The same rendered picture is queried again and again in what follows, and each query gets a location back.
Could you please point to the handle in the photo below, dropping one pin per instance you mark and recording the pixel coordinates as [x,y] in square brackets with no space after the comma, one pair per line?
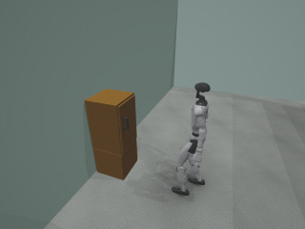
[127,123]

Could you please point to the left robot hand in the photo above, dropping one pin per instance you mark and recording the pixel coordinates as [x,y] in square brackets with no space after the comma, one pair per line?
[197,158]

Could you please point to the left robot upper arm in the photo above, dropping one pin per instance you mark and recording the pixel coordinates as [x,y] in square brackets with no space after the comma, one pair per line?
[199,114]

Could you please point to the robot right shin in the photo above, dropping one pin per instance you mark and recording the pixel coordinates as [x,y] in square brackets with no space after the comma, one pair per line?
[196,170]

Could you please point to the left robot foot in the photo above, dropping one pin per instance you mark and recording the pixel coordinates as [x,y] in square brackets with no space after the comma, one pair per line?
[178,191]

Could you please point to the robot left forearm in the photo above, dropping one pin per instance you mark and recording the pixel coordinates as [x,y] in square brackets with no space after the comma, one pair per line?
[200,142]

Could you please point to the cupboard door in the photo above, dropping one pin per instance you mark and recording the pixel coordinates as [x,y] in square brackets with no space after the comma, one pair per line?
[127,109]

